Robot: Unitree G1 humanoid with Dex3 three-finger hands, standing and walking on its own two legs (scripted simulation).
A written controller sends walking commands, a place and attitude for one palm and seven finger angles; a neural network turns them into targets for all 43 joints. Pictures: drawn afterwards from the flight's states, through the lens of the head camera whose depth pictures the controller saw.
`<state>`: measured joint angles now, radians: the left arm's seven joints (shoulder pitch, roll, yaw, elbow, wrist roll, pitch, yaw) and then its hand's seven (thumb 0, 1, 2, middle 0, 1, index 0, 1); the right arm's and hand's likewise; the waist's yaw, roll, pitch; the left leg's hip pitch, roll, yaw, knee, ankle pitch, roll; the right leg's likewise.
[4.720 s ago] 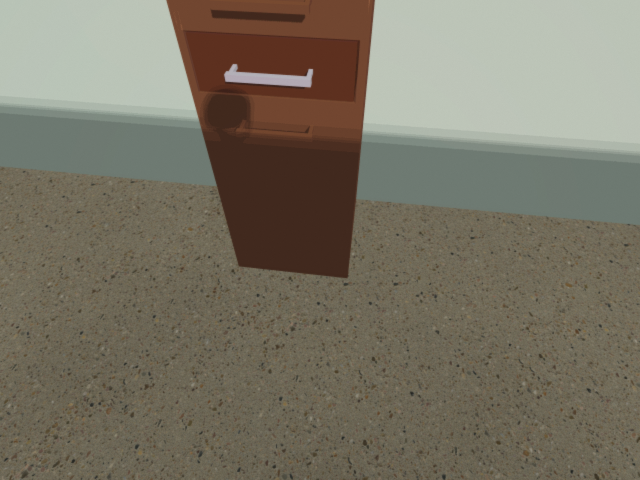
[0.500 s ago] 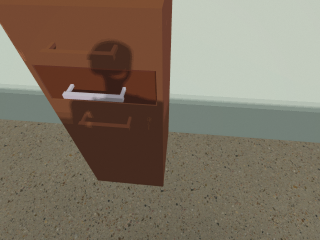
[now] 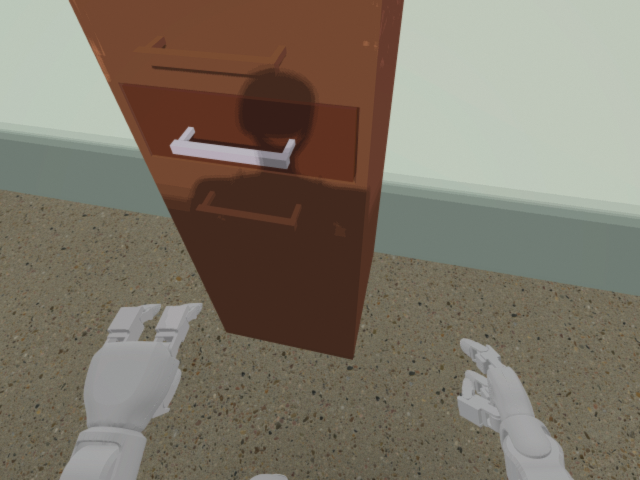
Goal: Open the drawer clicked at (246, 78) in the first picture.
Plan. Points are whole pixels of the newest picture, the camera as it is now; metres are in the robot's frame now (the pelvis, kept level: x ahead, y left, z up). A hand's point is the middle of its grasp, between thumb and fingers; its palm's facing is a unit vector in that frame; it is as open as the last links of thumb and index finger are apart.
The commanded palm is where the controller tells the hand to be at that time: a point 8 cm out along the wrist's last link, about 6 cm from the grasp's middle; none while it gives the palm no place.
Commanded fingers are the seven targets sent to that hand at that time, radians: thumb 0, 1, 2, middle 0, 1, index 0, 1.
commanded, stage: raise the hand with hooked fingers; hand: left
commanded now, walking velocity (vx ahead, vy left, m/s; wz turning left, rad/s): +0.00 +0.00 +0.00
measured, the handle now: (233, 146) +0.56 +0.25 +0.09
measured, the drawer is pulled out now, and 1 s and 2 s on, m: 0.00 0.00 0.00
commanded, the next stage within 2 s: move the hooked fingers above the handle in 1.32 s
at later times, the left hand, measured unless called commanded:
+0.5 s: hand (140, 279) +0.28 +0.26 +0.12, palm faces +0.12 -0.10 -0.99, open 12.5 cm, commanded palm +0.25 +0.25 +0.18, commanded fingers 0.00 -0.38 0.35 -0.29 -1.12 -0.29 -1.12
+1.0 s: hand (112, 192) +0.32 +0.27 +0.21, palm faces +0.08 -0.03 -1.00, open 13.8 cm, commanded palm +0.28 +0.27 +0.26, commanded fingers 0.00 -0.50 0.30 -0.30 -1.20 -0.30 -1.20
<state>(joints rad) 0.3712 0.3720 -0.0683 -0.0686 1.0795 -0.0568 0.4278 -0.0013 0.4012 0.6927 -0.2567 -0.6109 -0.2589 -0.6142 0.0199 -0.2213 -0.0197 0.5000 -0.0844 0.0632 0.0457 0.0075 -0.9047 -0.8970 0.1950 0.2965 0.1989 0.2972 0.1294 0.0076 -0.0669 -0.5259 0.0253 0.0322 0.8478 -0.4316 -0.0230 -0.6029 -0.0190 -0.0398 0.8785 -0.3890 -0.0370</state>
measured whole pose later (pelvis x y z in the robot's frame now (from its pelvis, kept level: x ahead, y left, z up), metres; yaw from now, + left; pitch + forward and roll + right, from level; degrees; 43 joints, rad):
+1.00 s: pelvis +0.01 +0.02 +0.05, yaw +1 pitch -2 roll +0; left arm -0.22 0.59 0.01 -0.03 0.83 0.00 -0.16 0.00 -0.49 0.30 -0.32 -1.20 -0.32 -1.20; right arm 0.10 -0.26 0.03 0.61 0.02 0.11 0.00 0.01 -0.90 -0.90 0.20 0.30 0.20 0.30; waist 0.10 0.10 0.03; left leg -0.14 0.00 0.03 0.40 -0.22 0.01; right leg -0.20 -0.03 -0.05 0.41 -0.18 0.00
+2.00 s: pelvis +0.00 +0.02 +0.04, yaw +0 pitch +2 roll +1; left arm -0.43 0.55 -0.05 0.30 0.88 -0.11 -0.09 0.00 -0.49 0.30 -0.32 -1.20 -0.32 -1.20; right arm 0.20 -0.28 -0.02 0.64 0.03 0.13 -0.02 0.01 -0.90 -0.90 0.20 0.30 0.20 0.30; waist 0.05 0.07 0.01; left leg -0.23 0.00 0.04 0.42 -0.22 0.01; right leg -0.30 -0.03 -0.04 0.44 -0.17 0.00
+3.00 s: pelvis +0.03 +0.02 +0.03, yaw -1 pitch +12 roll +0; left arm -0.84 0.57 -0.03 0.86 1.01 -0.16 0.04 0.00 -0.49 0.30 -0.32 -1.20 -0.32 -1.20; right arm 0.32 -0.27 -0.05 0.66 0.02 0.17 -0.03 0.00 -0.90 -0.90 0.20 0.30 0.20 0.30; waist -0.05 0.04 -0.07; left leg -0.48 0.02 0.05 0.60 -0.33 0.01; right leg -0.54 -0.01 -0.02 0.59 -0.26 0.00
